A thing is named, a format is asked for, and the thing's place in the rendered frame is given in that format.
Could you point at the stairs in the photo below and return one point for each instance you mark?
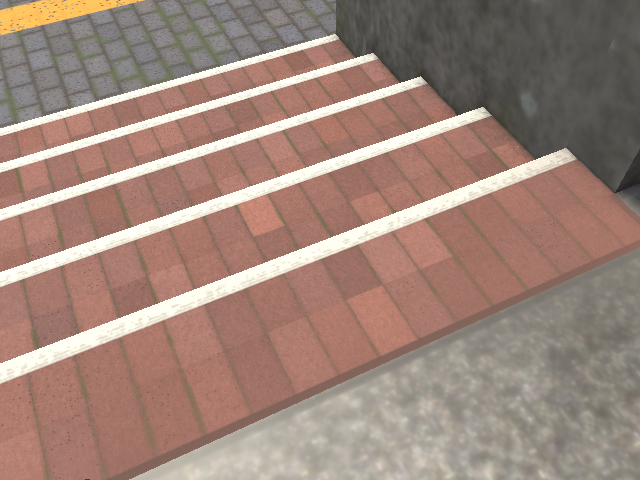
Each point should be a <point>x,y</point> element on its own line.
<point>120,204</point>

